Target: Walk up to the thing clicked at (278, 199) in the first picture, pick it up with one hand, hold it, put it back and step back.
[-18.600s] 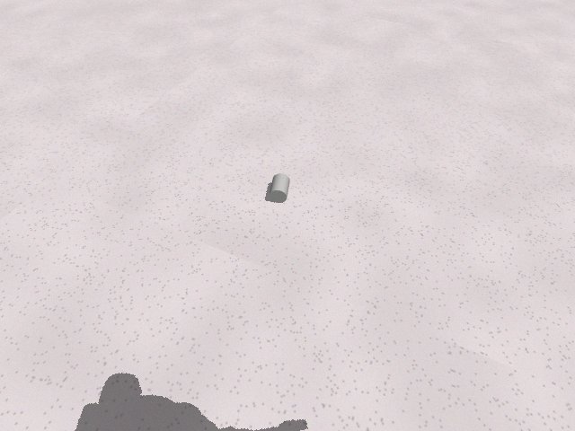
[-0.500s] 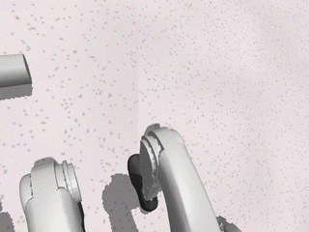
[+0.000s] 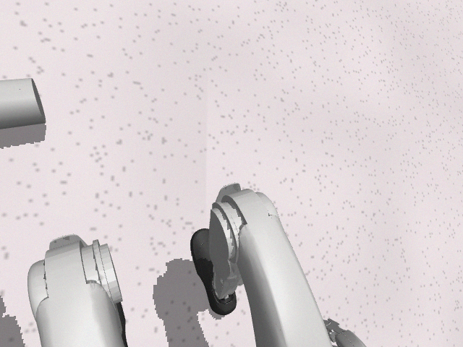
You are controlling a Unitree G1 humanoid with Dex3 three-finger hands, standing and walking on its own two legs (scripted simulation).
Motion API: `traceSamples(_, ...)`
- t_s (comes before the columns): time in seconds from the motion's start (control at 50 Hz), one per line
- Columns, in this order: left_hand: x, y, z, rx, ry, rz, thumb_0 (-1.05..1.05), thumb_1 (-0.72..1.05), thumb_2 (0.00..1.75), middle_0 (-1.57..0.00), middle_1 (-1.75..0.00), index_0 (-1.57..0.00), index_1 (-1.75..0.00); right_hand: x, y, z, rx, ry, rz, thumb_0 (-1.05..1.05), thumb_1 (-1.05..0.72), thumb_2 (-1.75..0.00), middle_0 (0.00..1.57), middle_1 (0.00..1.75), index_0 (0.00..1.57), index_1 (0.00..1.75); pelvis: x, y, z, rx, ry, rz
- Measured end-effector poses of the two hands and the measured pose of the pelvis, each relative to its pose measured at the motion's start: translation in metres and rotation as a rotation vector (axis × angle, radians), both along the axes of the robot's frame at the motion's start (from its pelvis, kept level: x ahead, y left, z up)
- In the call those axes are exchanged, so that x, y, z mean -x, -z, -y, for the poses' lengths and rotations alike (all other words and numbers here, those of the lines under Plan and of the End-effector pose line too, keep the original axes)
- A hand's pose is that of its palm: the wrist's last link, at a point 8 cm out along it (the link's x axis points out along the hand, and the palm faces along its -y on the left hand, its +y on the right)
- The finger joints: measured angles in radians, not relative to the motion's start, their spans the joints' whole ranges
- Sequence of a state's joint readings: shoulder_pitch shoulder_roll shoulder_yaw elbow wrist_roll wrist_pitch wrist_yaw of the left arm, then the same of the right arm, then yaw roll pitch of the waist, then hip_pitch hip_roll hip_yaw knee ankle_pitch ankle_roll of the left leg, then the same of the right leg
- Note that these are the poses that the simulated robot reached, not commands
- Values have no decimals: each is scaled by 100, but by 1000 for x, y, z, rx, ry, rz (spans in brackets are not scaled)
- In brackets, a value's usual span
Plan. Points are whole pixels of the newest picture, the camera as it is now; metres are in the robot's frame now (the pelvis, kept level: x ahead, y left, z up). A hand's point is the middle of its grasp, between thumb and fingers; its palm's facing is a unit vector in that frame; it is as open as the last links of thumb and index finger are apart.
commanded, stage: rise first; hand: left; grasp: from above
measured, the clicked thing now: (2, 105) +0.57 +0.24 -0.29
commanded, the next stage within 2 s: approach in 0.24 s
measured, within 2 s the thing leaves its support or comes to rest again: neither
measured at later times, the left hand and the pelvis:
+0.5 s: hand out of the picture +0.52 +0.28 -0.17, palm faces -0.45 -0.03 -0.89, open 13.3 cm; pelvis +0.00 +0.00 +0.00, yaw +0 degrees
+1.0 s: hand out of the picture +0.54 +0.24 -0.16, palm faces -0.49 -0.03 -0.87, open 13.5 cm; pelvis -0.01 +0.00 +0.01, yaw +0 degrees
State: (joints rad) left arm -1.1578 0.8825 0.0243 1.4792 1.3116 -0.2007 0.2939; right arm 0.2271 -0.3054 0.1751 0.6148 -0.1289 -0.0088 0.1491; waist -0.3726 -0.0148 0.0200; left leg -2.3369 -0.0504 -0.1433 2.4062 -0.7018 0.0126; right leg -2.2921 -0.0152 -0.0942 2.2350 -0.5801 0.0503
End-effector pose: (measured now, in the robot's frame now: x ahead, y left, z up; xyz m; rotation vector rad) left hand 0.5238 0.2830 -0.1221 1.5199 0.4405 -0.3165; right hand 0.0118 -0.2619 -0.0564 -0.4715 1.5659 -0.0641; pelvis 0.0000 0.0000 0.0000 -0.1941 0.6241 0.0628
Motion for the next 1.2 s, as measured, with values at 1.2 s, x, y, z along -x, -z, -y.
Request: traceSamples(1.2, -23, -9, 37, 15, 25, 10, 0, -43, 106, -10, -113, -14, -110, 16, -2, 9, 50, -11, -30, 0, -90, -89, 20, 30, 20, 30, 8, 4, 5, -8, 5, 17)
